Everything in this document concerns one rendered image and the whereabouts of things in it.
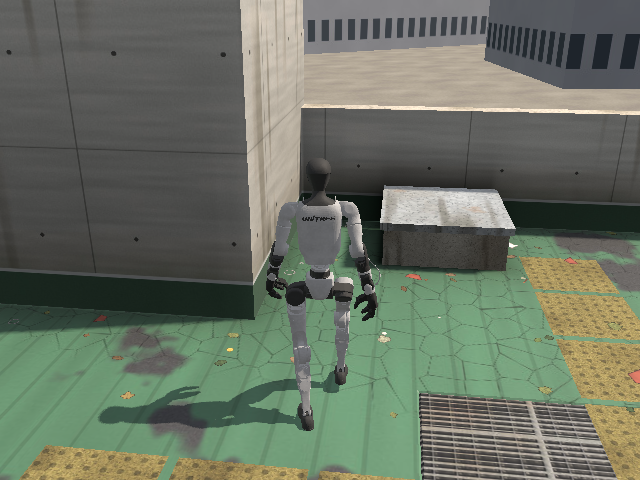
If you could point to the left robot upper arm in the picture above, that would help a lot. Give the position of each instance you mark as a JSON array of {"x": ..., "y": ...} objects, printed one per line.
[{"x": 287, "y": 212}]

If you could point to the right robot hand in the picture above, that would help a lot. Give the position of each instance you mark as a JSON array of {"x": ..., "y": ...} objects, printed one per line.
[{"x": 371, "y": 306}]

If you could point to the robot right forearm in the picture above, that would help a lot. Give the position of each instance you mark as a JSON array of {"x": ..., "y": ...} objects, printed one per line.
[{"x": 364, "y": 273}]

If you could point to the robot left forearm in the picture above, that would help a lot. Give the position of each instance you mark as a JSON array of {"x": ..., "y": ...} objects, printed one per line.
[{"x": 274, "y": 265}]

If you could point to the left robot hand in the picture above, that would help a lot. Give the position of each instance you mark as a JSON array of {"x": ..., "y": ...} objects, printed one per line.
[{"x": 277, "y": 284}]

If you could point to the right robot foot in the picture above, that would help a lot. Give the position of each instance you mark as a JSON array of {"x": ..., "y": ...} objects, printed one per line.
[{"x": 340, "y": 377}]

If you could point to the robot foot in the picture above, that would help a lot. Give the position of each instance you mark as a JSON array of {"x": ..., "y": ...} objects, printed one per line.
[
  {"x": 307, "y": 421},
  {"x": 340, "y": 377}
]

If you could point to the left robot foot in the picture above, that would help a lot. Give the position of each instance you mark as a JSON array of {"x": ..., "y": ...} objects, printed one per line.
[{"x": 307, "y": 421}]

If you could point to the right robot upper arm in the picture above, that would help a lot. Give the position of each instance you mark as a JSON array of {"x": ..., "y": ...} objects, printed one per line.
[{"x": 350, "y": 211}]

